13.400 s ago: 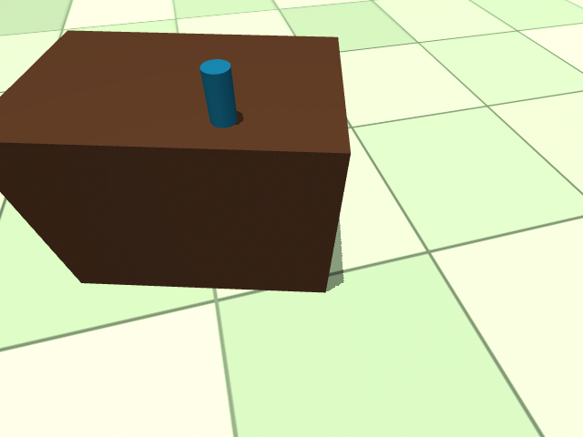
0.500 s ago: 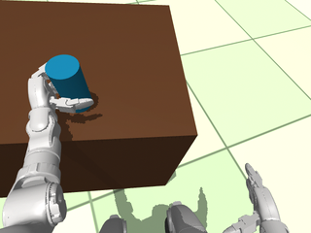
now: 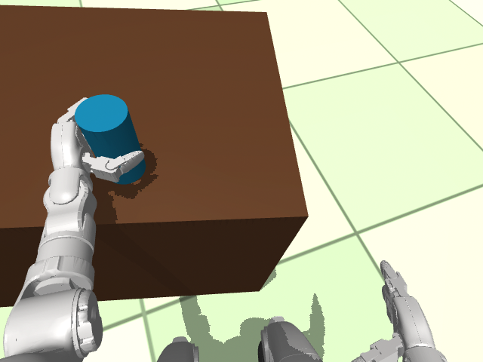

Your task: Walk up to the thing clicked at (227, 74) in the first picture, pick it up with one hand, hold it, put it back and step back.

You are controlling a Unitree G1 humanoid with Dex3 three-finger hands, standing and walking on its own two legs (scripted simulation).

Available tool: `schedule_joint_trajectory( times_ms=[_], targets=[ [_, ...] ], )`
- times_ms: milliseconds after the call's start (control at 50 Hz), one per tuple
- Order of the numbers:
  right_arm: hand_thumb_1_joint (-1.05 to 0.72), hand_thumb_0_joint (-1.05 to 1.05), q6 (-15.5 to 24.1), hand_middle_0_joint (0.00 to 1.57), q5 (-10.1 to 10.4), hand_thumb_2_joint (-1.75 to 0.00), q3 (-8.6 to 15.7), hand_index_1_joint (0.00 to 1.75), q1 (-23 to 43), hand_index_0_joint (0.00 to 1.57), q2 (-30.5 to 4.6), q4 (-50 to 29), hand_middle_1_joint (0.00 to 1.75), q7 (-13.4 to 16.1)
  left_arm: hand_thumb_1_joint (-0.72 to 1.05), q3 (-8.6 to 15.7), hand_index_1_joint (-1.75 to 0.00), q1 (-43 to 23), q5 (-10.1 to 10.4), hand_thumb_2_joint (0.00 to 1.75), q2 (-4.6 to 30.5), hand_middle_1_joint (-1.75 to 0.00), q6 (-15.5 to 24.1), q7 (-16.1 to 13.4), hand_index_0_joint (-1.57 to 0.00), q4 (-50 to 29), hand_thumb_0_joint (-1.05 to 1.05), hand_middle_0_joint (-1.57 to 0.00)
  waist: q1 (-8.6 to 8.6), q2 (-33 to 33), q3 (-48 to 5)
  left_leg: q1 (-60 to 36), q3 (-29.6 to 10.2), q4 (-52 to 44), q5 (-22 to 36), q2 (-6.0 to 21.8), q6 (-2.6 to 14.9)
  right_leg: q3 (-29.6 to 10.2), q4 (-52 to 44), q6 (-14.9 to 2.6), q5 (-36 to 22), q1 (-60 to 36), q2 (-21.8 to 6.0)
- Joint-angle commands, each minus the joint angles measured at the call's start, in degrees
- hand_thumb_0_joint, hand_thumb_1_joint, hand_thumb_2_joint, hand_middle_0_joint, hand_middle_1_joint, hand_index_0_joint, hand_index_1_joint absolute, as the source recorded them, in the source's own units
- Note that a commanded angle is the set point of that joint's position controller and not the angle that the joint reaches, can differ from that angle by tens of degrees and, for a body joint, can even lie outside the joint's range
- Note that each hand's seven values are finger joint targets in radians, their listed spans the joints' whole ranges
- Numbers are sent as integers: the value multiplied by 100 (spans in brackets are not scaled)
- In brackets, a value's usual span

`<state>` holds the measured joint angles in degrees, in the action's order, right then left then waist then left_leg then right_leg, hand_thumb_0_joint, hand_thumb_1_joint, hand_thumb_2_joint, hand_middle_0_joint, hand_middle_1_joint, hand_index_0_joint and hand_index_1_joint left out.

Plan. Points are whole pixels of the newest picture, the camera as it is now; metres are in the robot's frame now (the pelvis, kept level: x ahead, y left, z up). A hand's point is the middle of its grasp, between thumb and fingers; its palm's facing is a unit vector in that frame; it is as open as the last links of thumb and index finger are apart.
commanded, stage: settle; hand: left
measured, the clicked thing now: (115, 143) +0.46 +0.17 +0.06
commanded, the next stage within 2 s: lift in 0.58 s
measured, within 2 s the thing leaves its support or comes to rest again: leaves its support in 0.20 s
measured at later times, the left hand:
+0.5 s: hand (98, 138) +0.44 +0.18 +0.10, palm faces +0.13 -0.99 -0.03, open 10.4 cm
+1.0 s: hand (94, 130) +0.43 +0.17 +0.13, palm faces +0.12 -0.99 -0.03, open 10.4 cm
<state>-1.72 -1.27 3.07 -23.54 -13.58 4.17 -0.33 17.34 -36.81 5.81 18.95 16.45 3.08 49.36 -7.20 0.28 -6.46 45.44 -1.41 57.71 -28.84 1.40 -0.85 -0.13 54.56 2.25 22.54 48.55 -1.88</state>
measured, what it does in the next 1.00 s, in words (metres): stands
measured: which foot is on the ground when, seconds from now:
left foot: down 0.00-1.00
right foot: down 0.00-1.00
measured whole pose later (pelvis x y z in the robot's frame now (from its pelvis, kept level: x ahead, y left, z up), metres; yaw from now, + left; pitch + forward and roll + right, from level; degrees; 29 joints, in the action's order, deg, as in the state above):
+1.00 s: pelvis +0.00 +0.00 +0.02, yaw +0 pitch +10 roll -1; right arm 1.7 0.9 2.9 -21.7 -12.7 12.4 3.7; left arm 14.0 -29.8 8.2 16.8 4.6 1.1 34.2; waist -4.4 -1.0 -5.4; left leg 33.5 -0.8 49.0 -25.2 1.2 -0.9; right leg -0.4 46.4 2.2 19.3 36.9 -2.1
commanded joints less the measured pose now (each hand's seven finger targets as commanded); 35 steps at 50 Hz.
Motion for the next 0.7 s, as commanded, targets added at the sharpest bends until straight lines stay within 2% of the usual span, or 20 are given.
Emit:
schedule_joint_trajectory(
  times_ms=[0,40,80,120,160,200,240,300,320,340,360,420,440,460,500,540,560,580,640,680],
  targets=[
    [53,0,308,5,3,-6,473,5,55,5,-874,-867,5,133,9,252,-149,-3115,238,133,1451,-147,532,-40,-136,-2150,0,-135,178,-788,-3085,-1585,77,-746,2805,-66,-28,129,-405,-326,-2284,-1902,138],
    [53,0,298,5,9,-6,449,5,158,5,-803,-1032,5,150,8,192,-151,-3391,225,134,1501,-149,527,-58,-137,-2664,0,-136,137,-935,-3285,-1853,69,-741,3016,-59,-46,137,-415,-329,-2381,-1966,142],
    [53,0,270,5,8,-6,394,5,-31,5,-742,-765,5,160,6,88,-152,-2871,258,134,1231,-150,412,-76,-139,-2247,0,-137,132,-689,-3017,-1628,55,-811,2976,-60,-32,145,-416,-335,-2488,-2104,137],
    [53,0,263,5,23,-6,548,5,108,5,-952,-701,5,202,4,192,-151,-2637,309,134,1299,-148,329,-81,-135,-2099,0,-134,116,-483,-2825,-1571,119,-839,2800,-95,26,87,-535,-296,-2500,-2142,136],
    [54,0,306,5,26,-6,565,5,179,5,-940,-941,5,220,3,284,-151,-3368,352,135,1577,-149,377,-107,-136,-3027,0,-134,89,-880,-3405,-1903,98,-816,2978,-77,-10,100,-501,-306,-2583,-2229,124],
    [54,0,281,5,47,-6,381,5,39,5,-721,-786,5,230,-1,31,-153,-2976,355,136,1153,-151,236,-103,-136,-2590,0,-135,48,-600,-2938,-1726,98,-871,2853,-93,20,111,-575,-292,-2539,-2180,118],
    [53,0,288,5,42,-6,461,5,166,5,-852,-611,5,268,0,193,-152,-2756,344,136,1341,-151,182,-130,-136,-2318,0,-135,88,-361,-2668,-1487,139,-948,2640,-115,50,74,-649,-275,-2540,-2315,109],
    [54,0,295,5,54,-6,411,5,123,5,-779,-774,5,276,1,289,-155,-3466,324,139,1715,-153,261,-132,-137,-3413,0,-135,134,-968,-3206,-2004,101,-967,2797,-93,-7,107,-634,-307,-2379,-2181,107],
    [55,0,292,5,51,-5,370,5,123,5,-695,-648,5,278,1,41,-155,-3098,324,140,1280,-154,149,-102,-137,-2848,0,-135,92,-921,-2991,-2055,75,-976,2890,-78,-22,141,-657,-321,-2358,-2027,123],
    [54,0,314,5,72,-6,390,5,129,5,-739,-725,5,286,1,-24,-154,-2994,344,140,1186,-153,97,-106,-136,-2869,0,-134,62,-745,-2837,-1978,83,-1027,2735,-83,-7,138,-714,-308,-2288,-2064,132],
    [54,0,336,5,72,-6,423,5,134,5,-807,-590,5,313,-3,97,-154,-2887,365,138,1328,-152,32,-121,-136,-2528,0,-134,94,-590,-2648,-1798,112,-1064,2587,-102,14,125,-765,-296,-2267,-2198,127],
    [54,0,355,5,91,-6,376,5,295,5,-714,-642,5,315,-1,290,-154,-3547,391,139,1681,-153,86,-143,-137,-3370,0,-135,182,-854,-2992,-1926,113,-1134,2430,-107,3,118,-801,-292,-2115,-2331,111],
    [54,0,366,5,91,-5,373,5,207,5,-677,-516,5,323,-1,117,-155,-3118,379,139,1346,-154,-6,-117,-137,-2796,0,-135,152,-754,-2796,-1925,85,-1167,2435,-85,-10,153,-801,-305,-2033,-2157,128],
    [55,0,367,5,104,-5,405,5,204,5,-692,-404,5,335,-1,27,-155,-3089,386,140,1234,-154,-52,-120,-137,-2798,0,-135,113,-726,-2614,-1872,92,-1213,2321,-87,-4,148,-848,-302,-1967,-2097,133],
    [54,0,401,5,106,-5,393,5,281,5,-728,-335,5,358,-3,160,-153,-3100,359,138,1425,-152,-91,-147,-136,-2758,0,-133,186,-708,-2685,-1958,79,-1260,2283,-81,-15,157,-886,-309,-1892,-2085,132],
    [55,0,456,5,123,-5,322,5,426,5,-684,-524,5,360,-2,2,-153,-3076,391,139,1150,-152,-164,-109,-135,-2435,0,-132,147,-553,-2545,-1940,74,-1314,2246,-63,-24,180,-948,-309,-1840,-2065,151],
    [55,0,467,5,132,-5,421,5,439,5,-777,-494,5,385,-1,63,-154,-3313,405,140,1309,-153,-135,-137,-135,-2803,0,-132,150,-647,-2557,-2001,81,-1351,2125,-72,-26,171,-977,-304,-1746,-2071,154],
    [55,0,467,5,128,-5,362,5,371,5,-724,-386,5,387,-1,50,-153,-3204,394,139,1257,-152,-175,-141,-134,-2437,0,-131,163,-514,-2444,-1909,63,-1373,2109,-65,-22,187,-990,-304,-1723,-2072,153],
    [55,0,509,5,132,-5,401,5,379,5,-715,-259,5,401,1,206,-153,-3461,375,139,1535,-152,-125,-167,-135,-2794,0,-132,242,-641,-2628,-1988,84,-1392,2202,-79,-26,174,-970,-306,-1808,-2233,141],
    [55,0,503,5,139,-5,362,5,364,5,-670,-226,5,394,8,124,-151,-3277,404,136,1332,-151,-157,-142,-137,-2641,0,-133,231,-511,-2608,-1973,91,-1407,2281,-82,-19,174,-989,-299,-1888,-2264,141]
  ],
)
